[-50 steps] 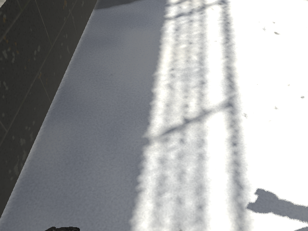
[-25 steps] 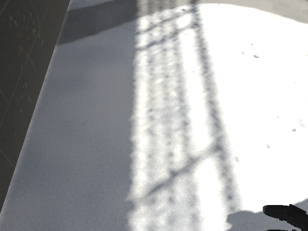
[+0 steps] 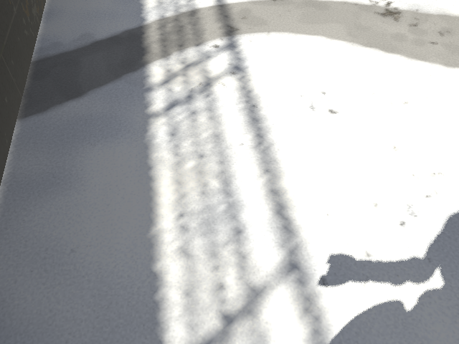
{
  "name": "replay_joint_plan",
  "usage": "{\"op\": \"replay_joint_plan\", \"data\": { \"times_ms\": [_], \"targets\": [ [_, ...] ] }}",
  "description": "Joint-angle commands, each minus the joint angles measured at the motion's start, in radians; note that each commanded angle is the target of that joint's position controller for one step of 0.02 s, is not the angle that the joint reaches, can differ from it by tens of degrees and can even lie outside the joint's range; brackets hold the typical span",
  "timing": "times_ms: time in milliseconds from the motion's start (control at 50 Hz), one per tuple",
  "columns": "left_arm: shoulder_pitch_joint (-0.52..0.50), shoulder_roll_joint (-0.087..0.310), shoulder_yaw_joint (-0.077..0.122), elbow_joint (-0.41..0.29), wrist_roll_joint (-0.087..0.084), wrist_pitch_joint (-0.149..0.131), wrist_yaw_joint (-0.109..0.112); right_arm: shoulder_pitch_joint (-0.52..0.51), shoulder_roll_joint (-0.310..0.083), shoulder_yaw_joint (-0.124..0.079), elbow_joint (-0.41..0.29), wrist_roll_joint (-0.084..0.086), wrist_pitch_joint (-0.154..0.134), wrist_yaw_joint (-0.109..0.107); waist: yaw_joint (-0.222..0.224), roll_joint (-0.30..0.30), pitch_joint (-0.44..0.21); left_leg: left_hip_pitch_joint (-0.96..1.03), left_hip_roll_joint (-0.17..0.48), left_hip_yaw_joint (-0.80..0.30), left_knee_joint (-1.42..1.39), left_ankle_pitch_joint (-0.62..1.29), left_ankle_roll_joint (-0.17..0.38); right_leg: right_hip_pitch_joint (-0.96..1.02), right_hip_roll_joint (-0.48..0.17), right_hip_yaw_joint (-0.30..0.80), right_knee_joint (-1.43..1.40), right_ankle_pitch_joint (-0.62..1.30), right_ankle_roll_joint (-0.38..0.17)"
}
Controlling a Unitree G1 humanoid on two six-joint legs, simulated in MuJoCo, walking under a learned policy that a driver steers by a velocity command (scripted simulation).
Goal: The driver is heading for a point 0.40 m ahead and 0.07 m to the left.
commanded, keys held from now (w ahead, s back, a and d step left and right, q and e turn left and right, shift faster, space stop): no key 0.32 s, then w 0.48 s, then w+q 0.10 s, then no key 0.10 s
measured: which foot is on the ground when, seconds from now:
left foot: down 0.00-0.92, up 0.94-1.00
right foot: down 0.00-0.60, up 0.62-0.90, down 0.92-1.00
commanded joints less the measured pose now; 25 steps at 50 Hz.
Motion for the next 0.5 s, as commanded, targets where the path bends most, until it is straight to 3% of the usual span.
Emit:
{"op": "replay_joint_plan", "data": {
  "times_ms": [20,60,160,320,340,360,400,420,460,500],
  "targets": [
    [-0.029,0.085,0.025,-0.072,-0.001,-0.007,-0.009,0.024,-0.097,-0.016,-0.028,-0.002,0.016,-0.009,0.019,-0.087,-0.061,-0.125,0.046,-0.026,-0.042,0.055,-0.007,0.198,-0.082,0.1,-0.023,0.236,-0.094],
    [-0.016,0.106,0.031,-0.063,0.0,-0.017,-0.013,0.026,-0.105,-0.017,-0.028,-0.004,0.03,-0.013,0.016,-0.075,-0.05,-0.099,0.055,-0.035,-0.034,0.111,-0.005,0.176,-0.072,0.091,-0.009,0.283,-0.086],
    [-0.009,0.096,0.03,-0.042,-0.004,-0.025,-0.011,0.017,-0.104,-0.018,-0.005,0.005,0.037,-0.021,0.02,-0.044,-0.086,-0.045,0.067,-0.043,-0.006,0.206,-0.008,0.202,-0.066,0.081,0.03,0.419,-0.092],
    [-0.019,0.09,0.034,0.009,-0.006,-0.02,-0.008,0.004,-0.098,-0.021,0.045,0.007,0.056,-0.033,0.017,-0.012,-0.055,-0.025,0.068,-0.044,-0.018,0.169,-0.013,0.18,-0.05,0.067,0.012,0.325,-0.089],
    [0.0,0.082,0.033,0.028,-0.006,-0.018,-0.008,0.026,-0.088,-0.02,0.062,0.007,0.057,-0.033,0.014,-0.015,-0.071,-0.018,0.059,-0.033,-0.029,0.076,-0.01,0.186,-0.038,0.057,0.002,0.202,-0.088],
    [0.01,0.094,0.038,0.04,-0.012,-0.014,-0.006,0.032,-0.093,-0.023,0.072,0.011,0.058,-0.034,0.017,-0.016,-0.047,-0.049,0.044,-0.021,-0.025,-0.058,0.001,0.174,-0.021,0.048,-0.003,0.023,-0.092],
    [0.029,0.116,0.048,0.051,-0.02,-0.014,-0.002,0.022,-0.104,-0.027,0.069,0.021,0.051,-0.037,0.032,-0.01,0.038,-0.134,0.044,-0.03,-0.011,-0.271,0.038,0.1,-0.023,0.08,-0.044,-0.377,-0.114],
    [0.04,0.117,0.049,0.056,-0.023,-0.023,-0.001,0.02,-0.096,-0.025,0.062,0.026,0.039,-0.039,0.035,-0.028,0.08,-0.165,0.048,-0.036,0.005,-0.313,0.052,0.066,-0.043,0.12,-0.077,-0.478,-0.13],
    [0.075,0.122,0.05,0.072,-0.029,-0.05,-0.007,0.024,-0.08,-0.022,0.054,0.03,0.006,-0.036,0.038,-0.09,0.112,-0.212,0.047,-0.028,0.074,-0.289,0.066,0.064,-0.112,0.241,-0.142,-0.553,-0.177],
    [0.093,0.135,0.052,0.081,-0.029,-0.069,-0.016,0.037,-0.068,-0.021,0.055,0.033,-0.024,-0.025,0.03,-0.147,0.086,-0.204,0.033,-0.013,0.135,-0.192,0.084,0.091,-0.182,0.374,-0.198,-0.533,-0.224]
  ]
}}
